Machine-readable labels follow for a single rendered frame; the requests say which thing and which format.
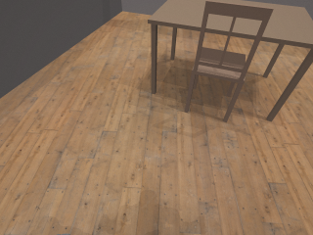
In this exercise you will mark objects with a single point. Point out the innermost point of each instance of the chair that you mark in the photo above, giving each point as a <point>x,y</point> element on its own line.
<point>222,64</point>

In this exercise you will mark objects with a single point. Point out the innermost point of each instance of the table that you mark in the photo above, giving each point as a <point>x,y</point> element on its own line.
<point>288,25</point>

